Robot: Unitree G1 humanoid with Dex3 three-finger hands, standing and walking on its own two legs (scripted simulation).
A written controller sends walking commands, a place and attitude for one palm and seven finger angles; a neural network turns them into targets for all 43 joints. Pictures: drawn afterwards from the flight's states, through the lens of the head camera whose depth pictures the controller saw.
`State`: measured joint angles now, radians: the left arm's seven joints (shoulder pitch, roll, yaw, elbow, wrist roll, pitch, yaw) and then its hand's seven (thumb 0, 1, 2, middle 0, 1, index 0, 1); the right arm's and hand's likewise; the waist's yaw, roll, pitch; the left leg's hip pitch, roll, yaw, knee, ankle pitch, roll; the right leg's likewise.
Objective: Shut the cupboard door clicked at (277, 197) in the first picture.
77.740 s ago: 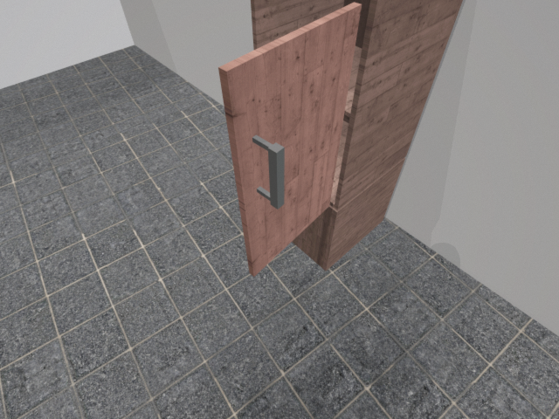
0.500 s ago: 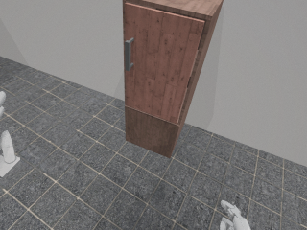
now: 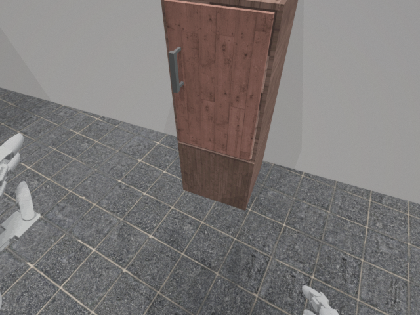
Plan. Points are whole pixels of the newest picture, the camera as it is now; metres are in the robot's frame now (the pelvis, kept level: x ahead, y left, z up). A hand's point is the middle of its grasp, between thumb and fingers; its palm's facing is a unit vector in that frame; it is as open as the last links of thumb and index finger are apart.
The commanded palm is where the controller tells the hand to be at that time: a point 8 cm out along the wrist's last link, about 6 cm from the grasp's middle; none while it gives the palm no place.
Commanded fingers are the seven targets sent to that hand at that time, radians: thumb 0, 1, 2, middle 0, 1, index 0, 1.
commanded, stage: let the arm hang, fingers relaxed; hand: left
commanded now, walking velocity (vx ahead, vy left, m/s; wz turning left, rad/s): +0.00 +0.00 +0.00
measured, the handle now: (177, 70) +0.90 +0.14 +0.05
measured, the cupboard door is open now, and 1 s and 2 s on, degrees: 0 0 0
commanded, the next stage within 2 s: look to check the result in 1.06 s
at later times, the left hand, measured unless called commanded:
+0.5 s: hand out of the picture -0.06 +0.21 -0.16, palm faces +0.04 -0.97 -0.22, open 7.2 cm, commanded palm none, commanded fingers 0.00 0.90 0.90 -0.20 -0.30 -0.20 -0.30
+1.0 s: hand out of the picture -0.03 +0.18 -0.17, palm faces +0.05 -0.99 -0.14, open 7.4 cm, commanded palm none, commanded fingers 0.00 0.90 0.90 -0.20 -0.30 -0.20 -0.30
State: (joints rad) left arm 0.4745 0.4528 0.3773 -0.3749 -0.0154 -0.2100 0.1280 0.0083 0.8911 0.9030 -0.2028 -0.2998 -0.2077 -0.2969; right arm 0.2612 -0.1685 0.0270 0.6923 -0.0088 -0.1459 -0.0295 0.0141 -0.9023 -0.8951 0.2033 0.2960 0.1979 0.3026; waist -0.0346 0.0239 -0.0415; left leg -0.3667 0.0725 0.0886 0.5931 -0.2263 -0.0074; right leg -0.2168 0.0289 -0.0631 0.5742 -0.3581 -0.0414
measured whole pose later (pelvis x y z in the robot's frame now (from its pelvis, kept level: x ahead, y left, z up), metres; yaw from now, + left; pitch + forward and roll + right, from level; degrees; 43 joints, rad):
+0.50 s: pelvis +0.00 +0.02 +0.01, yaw +1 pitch -2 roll -1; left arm 0.39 0.21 0.01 1.12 0.01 0.03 0.02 -0.01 0.95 0.90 -0.20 -0.30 -0.20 -0.29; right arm 0.29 -0.19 0.00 1.07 -0.02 0.03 -0.03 0.01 -0.91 -0.90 0.20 0.30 0.20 0.30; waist 0.00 0.00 0.04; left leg -0.25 0.04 0.08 0.45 -0.16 0.02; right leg -0.09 0.01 -0.07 0.40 -0.28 -0.02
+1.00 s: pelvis -0.01 +0.03 +0.01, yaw +0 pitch -2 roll +0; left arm 0.35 0.09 0.00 1.13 0.01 0.00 0.04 0.00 0.91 0.90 -0.20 -0.30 -0.20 -0.29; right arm 0.35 -0.10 0.00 1.14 -0.02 0.02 -0.03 0.00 -0.91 -0.89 0.20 0.30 0.20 0.30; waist -0.02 0.00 -0.01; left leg -0.25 0.01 0.11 0.41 -0.13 0.04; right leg -0.12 -0.02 -0.05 0.44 -0.28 0.01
